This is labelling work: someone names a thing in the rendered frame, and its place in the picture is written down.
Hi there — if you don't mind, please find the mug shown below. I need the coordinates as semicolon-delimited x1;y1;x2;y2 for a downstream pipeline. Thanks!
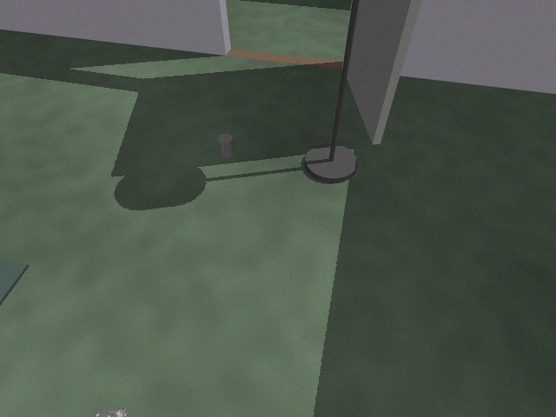
217;134;235;159

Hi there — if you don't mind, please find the floor lamp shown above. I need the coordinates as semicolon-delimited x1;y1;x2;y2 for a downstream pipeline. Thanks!
305;0;360;183

